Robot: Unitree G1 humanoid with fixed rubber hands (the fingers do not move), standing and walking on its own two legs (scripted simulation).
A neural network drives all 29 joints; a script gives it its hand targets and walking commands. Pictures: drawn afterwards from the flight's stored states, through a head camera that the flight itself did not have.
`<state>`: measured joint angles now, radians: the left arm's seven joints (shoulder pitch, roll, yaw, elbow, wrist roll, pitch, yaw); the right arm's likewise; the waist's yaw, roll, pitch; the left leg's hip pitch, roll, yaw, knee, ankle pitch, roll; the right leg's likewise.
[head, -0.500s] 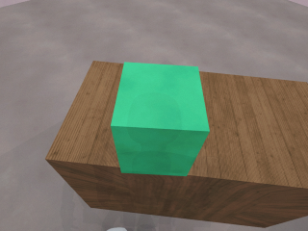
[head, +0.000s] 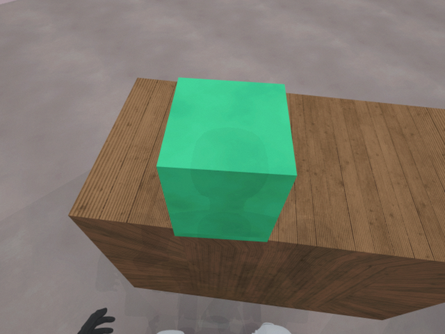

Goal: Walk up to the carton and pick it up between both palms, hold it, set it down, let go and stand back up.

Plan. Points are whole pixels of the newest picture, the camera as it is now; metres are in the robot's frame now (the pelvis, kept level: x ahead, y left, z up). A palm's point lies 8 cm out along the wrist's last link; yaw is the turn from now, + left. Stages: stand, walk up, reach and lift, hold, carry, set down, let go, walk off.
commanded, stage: walk up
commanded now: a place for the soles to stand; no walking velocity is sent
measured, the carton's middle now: (225, 165) +0.42 +0.01 +0.03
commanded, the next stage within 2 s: reach and lift in 0.76 s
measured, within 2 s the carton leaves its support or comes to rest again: neither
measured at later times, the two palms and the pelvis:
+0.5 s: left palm out of the picture +0.01 +0.25 -0.11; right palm out of the picture +0.03 -0.25 -0.13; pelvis -0.01 +0.00 +0.02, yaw +0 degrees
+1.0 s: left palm (96, 313) +0.17 +0.24 -0.11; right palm out of the picture +0.15 -0.25 -0.13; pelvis -0.02 -0.02 -0.02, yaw +0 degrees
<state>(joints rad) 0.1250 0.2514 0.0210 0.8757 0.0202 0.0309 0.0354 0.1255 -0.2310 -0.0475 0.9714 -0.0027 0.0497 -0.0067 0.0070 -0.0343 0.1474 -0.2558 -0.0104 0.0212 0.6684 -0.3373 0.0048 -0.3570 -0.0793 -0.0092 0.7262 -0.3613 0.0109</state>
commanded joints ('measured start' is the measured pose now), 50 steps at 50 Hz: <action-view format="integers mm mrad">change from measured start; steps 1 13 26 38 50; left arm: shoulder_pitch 37 96 124 124 12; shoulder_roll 77 145 145 153 137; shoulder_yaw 5 -7 -16 -31 113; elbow -50 29 79 99 -529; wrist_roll -17 -15 -13 -15 99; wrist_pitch -5 -53 -49 -52 622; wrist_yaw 0 -18 -14 -8 -97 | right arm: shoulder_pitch -76 48 115 145 -7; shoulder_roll -158 -148 -144 -161 -148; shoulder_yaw -17 12 28 33 -11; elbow -88 -24 24 38 -311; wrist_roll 8 11 8 7 59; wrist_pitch -25 -29 -53 -49 124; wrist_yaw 0 8 0 -3 9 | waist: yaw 20 -9 -3 3 -16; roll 146 43 7 46 39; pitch -103 -81 -110 -103 -238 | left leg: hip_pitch -103 -29 -12 -20 -123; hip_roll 231 102 93 99 60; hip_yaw -243 -145 -125 -118 115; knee -322 -305 -295 -291 -44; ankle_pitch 235 -79 -10 69 165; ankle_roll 168 51 42 48 -73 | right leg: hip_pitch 109 71 80 95 252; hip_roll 49 -21 -35 -30 98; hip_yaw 3 112 123 107 -70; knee -32 -319 -346 -301 -78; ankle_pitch -83 48 43 142 246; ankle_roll -40 -57 -65 -61 -58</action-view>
